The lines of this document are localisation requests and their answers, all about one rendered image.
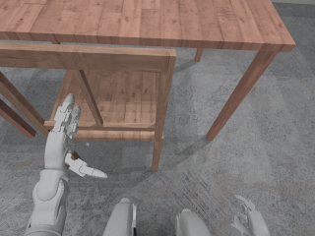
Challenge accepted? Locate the robot right thigh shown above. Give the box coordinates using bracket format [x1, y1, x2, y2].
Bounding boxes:
[175, 211, 212, 236]

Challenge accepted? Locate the robot left forearm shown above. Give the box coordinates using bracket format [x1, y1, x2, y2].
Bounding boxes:
[24, 168, 70, 236]

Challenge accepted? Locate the left robot hand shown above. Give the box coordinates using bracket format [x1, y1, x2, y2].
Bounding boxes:
[44, 92, 108, 179]

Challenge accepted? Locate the robot left thigh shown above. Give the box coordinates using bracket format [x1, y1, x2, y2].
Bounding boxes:
[102, 202, 137, 236]

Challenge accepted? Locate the robot thigh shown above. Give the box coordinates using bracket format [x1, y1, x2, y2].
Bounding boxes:
[175, 211, 212, 236]
[102, 202, 137, 236]

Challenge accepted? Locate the chair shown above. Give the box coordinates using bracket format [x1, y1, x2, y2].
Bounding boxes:
[0, 41, 176, 172]

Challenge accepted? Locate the table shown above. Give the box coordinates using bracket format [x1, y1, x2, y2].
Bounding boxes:
[0, 0, 296, 141]

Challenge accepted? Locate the right robot hand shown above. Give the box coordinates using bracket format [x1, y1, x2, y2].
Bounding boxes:
[231, 195, 271, 236]

